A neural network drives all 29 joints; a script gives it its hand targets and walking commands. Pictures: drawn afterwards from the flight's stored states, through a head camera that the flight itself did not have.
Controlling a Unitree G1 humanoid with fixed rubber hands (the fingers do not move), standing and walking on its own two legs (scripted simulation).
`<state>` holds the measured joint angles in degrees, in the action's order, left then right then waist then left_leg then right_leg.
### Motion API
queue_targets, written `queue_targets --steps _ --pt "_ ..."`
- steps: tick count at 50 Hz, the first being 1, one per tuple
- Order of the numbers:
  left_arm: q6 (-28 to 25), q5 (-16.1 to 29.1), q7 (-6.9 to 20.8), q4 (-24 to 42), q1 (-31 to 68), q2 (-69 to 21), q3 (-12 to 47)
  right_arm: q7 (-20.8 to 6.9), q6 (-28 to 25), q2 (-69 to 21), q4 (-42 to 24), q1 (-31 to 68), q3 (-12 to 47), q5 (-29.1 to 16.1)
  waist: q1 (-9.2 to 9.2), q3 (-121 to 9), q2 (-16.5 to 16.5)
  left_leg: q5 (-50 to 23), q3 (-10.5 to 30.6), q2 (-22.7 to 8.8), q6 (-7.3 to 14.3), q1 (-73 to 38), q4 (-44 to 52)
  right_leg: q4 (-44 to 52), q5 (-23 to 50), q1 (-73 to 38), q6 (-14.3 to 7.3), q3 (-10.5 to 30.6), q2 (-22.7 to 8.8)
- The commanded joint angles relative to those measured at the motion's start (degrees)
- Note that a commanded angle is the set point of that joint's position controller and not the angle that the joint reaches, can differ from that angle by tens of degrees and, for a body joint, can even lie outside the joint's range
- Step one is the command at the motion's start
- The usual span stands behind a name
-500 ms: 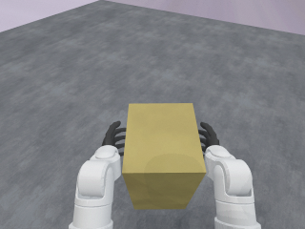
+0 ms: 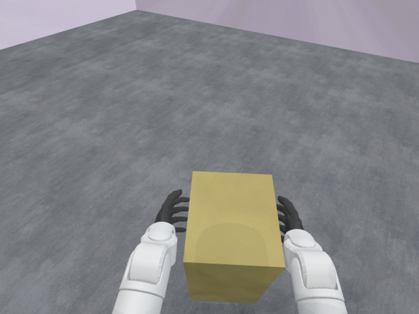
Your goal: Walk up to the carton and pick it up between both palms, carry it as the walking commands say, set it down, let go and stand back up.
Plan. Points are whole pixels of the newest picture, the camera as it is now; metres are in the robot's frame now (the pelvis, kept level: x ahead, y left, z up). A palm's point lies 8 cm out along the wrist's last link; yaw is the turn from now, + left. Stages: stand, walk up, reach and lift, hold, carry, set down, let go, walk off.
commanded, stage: set down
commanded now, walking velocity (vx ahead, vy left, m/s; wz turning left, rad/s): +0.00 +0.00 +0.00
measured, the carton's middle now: (226, 244) +0.29 -0.01 -0.03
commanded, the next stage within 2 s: none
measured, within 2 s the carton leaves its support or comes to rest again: neither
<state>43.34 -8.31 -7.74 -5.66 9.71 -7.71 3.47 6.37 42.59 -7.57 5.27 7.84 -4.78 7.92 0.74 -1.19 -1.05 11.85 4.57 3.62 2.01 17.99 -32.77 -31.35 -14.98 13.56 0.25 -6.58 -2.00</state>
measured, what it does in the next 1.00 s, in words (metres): lowers itself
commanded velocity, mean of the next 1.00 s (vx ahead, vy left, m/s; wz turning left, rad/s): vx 0.00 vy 0.00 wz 0.00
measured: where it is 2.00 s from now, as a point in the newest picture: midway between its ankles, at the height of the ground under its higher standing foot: outside the picture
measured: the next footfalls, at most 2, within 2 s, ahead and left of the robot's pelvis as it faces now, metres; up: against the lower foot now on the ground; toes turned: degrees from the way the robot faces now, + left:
none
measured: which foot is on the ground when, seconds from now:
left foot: down 0.00-1.00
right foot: down 0.00-1.00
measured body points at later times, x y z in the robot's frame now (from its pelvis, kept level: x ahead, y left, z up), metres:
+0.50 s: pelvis -0.04 -0.01 -0.03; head -0.06 -0.01 +0.42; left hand +0.32 +0.11 +0.01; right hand +0.29 -0.14 -0.02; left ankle +0.06 +0.09 -0.73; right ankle +0.02 -0.12 -0.73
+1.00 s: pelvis -0.05 -0.01 -0.05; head +0.13 +0.00 +0.36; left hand +0.34 +0.10 -0.13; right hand +0.32 -0.15 -0.14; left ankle +0.06 +0.09 -0.73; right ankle +0.02 -0.12 -0.73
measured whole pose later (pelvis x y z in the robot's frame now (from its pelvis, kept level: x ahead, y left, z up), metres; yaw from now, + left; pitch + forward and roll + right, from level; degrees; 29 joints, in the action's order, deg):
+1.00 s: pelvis -0.05 -0.01 -0.05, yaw -1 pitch +10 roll -2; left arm 2.4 -21.5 -3.1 -42.8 38.1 -10.8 -23.2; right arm 8.3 6.2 -10.6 39.1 33.5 -24.4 16.4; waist 0.7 13.8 -0.4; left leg 15.8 4.5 3.3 0.7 47.6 -53.7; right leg -53.9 -19.8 44.0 -1.3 -6.1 -1.5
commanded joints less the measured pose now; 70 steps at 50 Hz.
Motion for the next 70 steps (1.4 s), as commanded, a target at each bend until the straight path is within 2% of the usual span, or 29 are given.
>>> queue_targets --steps 1,3,4,5,7,11,13,14,16,17,18,21,26,30,32,37,40,43,46,49,51,54,56,57,60,65,66,69,70 --pt "-3.35 8.29 14.53 -12.02 36.15 -58.56 14.65 -12.76 -2.92 -58.7 9.82 39.39 21.22 -3.28 -5.32 -4.35 0.36 12.21 5.69 -0.53 -1.09 -9.45 5.38 5.78 -11.29 -0.17 -3.45 13.24 4.22" --pt "-4.72 7.27 16.03 -19.05 42.57 -61.26 10.57 -13.68 -4.78 -60.46 12.89 48.79 17.58 -2.97 -5.35 -2.52 -0.04 19.87 6.24 -0.95 -0.46 -6.52 5.08 4.13 -16.39 0.53 -3.15 13.21 4.34" --pt "-5.8 7.1 16.55 -22.0 45.47 -63.18 9.0 -14.09 -6.19 -61.81 13.78 53.27 16.3 -2.86 -4.89 -3.32 -0.37 21.33 6.69 -1.33 -0.22 -6.01 4.92 2.59 -16.04 0.43 -3.03 12.97 4.56" --pt "-6.77 7.03 16.97 -25.46 49.01 -65.06 7.73 -14.19 -7.69 -62.17 15.04 57.89 13.75 -2.0 -5.63 -4.92 -0.58 23.21 7.5 -1.79 -0.11 -5.83 5.09 0.81 -15.22 0.47 -2.85 12.34 4.92" --pt "-8.6 5.1 17.33 -32.83 53.27 -67.38 3.98 -14.28 -10.25 -62.18 19.09 64.84 9.0 0.36 -5.85 -7.45 -1.17 25.56 8.24 -2.15 -0.03 -5.85 5.16 -1.82 -14.63 0.91 -2.63 11.58 5.38" --pt "-10.16 -3.33 16.25 -49.1 51.22 -65.82 -9.86 -13.94 -12.7 -56.04 28.6 72.6 -0.89 6.54 -4.47 -3.19 -2.5 30.0 8.7 -2.31 0.36 -4.37 5.71 -4.25 -16.57 2.59 -1.98 10.89 5.69" --pt "-10.97 -6.26 15.52 -51.48 51.26 -63.51 -14.77 -13.57 -13.23 -53.01 31.38 73.52 -4.45 8.8 -3.89 -2.02 -2.93 28.74 8.34 -1.89 0.53 -4.87 5.78 -4.52 -16.01 2.78 -1.6 10.98 5.7" --pt "-11.4 -7.46 15.33 -52.02 52.18 -61.73 -16.57 -13.28 -13.41 -51.5 33.26 73.14 -6.82 10.12 -4.44 -1.13 -2.57 27.61 8.03 -1.6 0.63 -4.67 5.6 -4.6 -15.45 3.69 -1.41 10.73 5.79" --pt "-12.35 -8.96 14.75 -51.56 54.07 -59.02 -18.77 -12.69 -14.09 -49.26 35.03 73.27 -9.51 11.73 -4.72 0.71 -1.74 25.62 7.3 -1.11 0.78 -4.88 4.66 -4.34 -15.13 5.21 -1.36 10.98 5.63" --pt "-12.85 -9.63 14.57 -50.82 54.87 -57.82 -19.21 -12.36 -14.49 -48.85 35.85 72.53 -10.37 12.25 -4.79 0.94 -2.48 24.27 6.74 -0.85 0.77 -5.08 4.02 -4.11 -14.66 5.71 -1.59 11.3 5.46" --pt "-13.48 -9.78 14.45 -49.73 55.6 -57.12 -18.95 -12.03 -14.94 -49.05 36.06 72.01 -10.6 12.42 -5.04 0.98 -1.49 22.47 6.21 -0.64 0.81 -5.36 3.38 -3.73 -14.0 6.18 -1.57 11.26 5.51" --pt "-15.11 -10.69 13.94 -48.72 56.45 -54.89 -19.74 -11.2 -16.85 -49.47 35.25 73.18 -9.73 11.54 -3.73 -0.35 -1.25 19.97 5.29 -0.22 1.08 -5.31 0.99 -3.76 -13.77 7.68 -1.81 12.02 5.21" --pt "-18.95 -12.68 13.64 -47.93 56.81 -51.28 -21.82 -9.8 -20.49 -50.86 35.58 73.7 -8.3 11.51 -1.6 -3.08 1.52 15.81 3.07 1.28 1.21 -4.28 -3.99 -3.48 -15.82 12.44 -2.09 13.15 5.43" --pt "-22.33 -13.98 13.98 -47.94 54.76 -48.1 -22.05 -8.43 -23.75 -51.52 34.84 71.11 -6.74 11.13 -0.38 -5.48 2.5 10.78 1.55 1.9 1.69 -2.16 -7.03 -3.96 -13.3 15.3 -1.95 13.81 5.95" --pt "-24.43 -14.08 14.05 -47.24 54.1 -47.45 -21.14 -7.96 -25.71 -51.4 34.77 69.43 -5.92 11.08 -0.35 -7.5 3.04 8.65 1.64 1.95 1.71 -0.33 -7.94 -5.15 -10.94 16.7 -1.94 13.73 6.47" --pt "-30.28 -14.26 13.34 -45.12 52.83 -46.03 -17.4 -6.96 -31.65 -52.31 34.08 66.66 -1.81 9.3 1.5 -14.41 2.55 3.68 1.17 2.23 1.71 5.58 -10.6 -9.31 -4.89 19.94 -2.04 13.51 7.41" --pt "-34.34 -13.48 11.78 -42.53 53.05 -44.42 -14.21 -5.81 -35.42 -50.93 33.17 65.72 1.63 7.84 2.32 -19.81 2.92 1.76 0.73 2.45 1.75 7.89 -12.59 -12.13 -2.51 21.73 -2.19 13.07 7.92" --pt "-38.52 -10.82 9.36 -39.36 52.32 -41.29 -8.72 -3.76 -39.53 -48.06 30.15 64.33 6.94 4.56 3.01 -27.43 1.48 -2.36 0.07 2.53 1.66 8.96 -14.76 -14.87 1.29 21.58 -2.7 13.12 7.98" --pt "-41.92 -7.7 6.19 -35.72 49.81 -36.39 -3.01 -1.68 -42.94 -42.88 26.55 62.1 12.43 0.33 2.97 -36.95 1.18 -8.65 -0.02 2.78 1.41 7.56 -16.64 -17.52 6.62 20.18 -2.75 12.79 8.34" --pt "-44.54 -5.51 3.01 -33.78 45.33 -28.28 -0.77 0.86 -45.18 -36.1 25.46 55.83 14.79 -2.06 2.29 -40.9 0.93 -10.17 -0.38 3.24 1.29 8.24 -18.2 -18.68 9.04 19.4 -2.1 12.64 8.78" --pt "-45.99 -4.65 1.29 -32.53 43.45 -22.68 -0.87 2.28 -46.12 -32.4 27.11 51.21 14.39 -2.47 1.94 -39.22 1.06 -8.03 -0.52 3.39 1.43 11.04 -18.43 -19.02 8.65 20.2 -1.76 12.72 9.08" --pt "-47.51 -4.0 -0.71 -31.76 43.87 -16.86 -1.78 3.89 -47.31 -25.6 32.65 45.72 9.31 -0.58 -0.88 -32.52 -1.23 -3.3 -0.49 3.66 1.01 15.79 -18.14 -19.94 5.2 25.39 -2.1 12.35 9.75" --pt "-48.01 -3.81 -1.74 -31.28 43.11 -13.54 -2.85 4.45 -47.58 -21.13 34.99 44.04 7.19 -0.2 -1.36 -29.62 -2.55 -0.42 -0.56 3.96 0.85 17.28 -18.06 -20.25 1.96 28.08 -2.45 12.06 9.95" --pt "-48.19 -3.27 -2.29 -31.2 43.0 -12.49 -2.81 4.76 -47.82 -18.64 35.51 43.48 6.33 -0.05 -2.39 -28.69 -2.83 0.45 -0.33 4.09 0.63 17.57 -18.17 -20.52 0.62 29.35 -2.63 11.6 10.03" --pt "-48.8 -1.21 -3.83 -30.24 44.16 -9.26 -1.99 5.44 -48.83 -12.14 34.44 44.74 5.39 -1.24 -3.65 -27.41 -4.91 1.96 0.22 4.27 0.4 17.55 -18.81 -21.77 -1.77 31.85 -3.16 11.04 10.05" --pt "-49.11 2.29 -6.04 -27.9 48.45 -5.24 -0.05 6.49 -49.78 -7.0 30.04 50.12 5.71 -5.59 -5.2 -32.06 -3.79 3.31 1.59 4.23 0.82 17.18 -20.7 -24.77 -2.74 33.14 -2.61 9.98 10.15" --pt "-49.06 2.85 -6.35 -27.78 48.71 -5.45 0.38 6.58 -49.82 -6.79 29.32 50.48 5.86 -6.06 -5.6 -33.37 -2.68 2.99 1.94 4.22 0.97 17.04 -21.11 -25.3 -2.39 32.81 -2.55 9.74 10.23" --pt "-48.47 3.08 -7.02 -29.86 48.64 -5.43 0.02 6.57 -49.56 -6.49 27.42 52.97 7.38 -7.79 -4.27 -36.43 -1.59 2.87 2.12 4.06 1.17 17.93 -22.9 -27.09 -2.83 33.78 -2.2 9.7 10.14" --pt "-48.3 2.9 -7.01 -31.15 48.76 -5.62 -0.2 6.6 -49.46 -6.95 27.47 53.37 7.49 -7.97 -4.38 -36.64 -1.25 2.97 2.14 3.94 1.28 18.88 -23.5 -27.58 -2.73 34.29 -2.07 9.55 10.22"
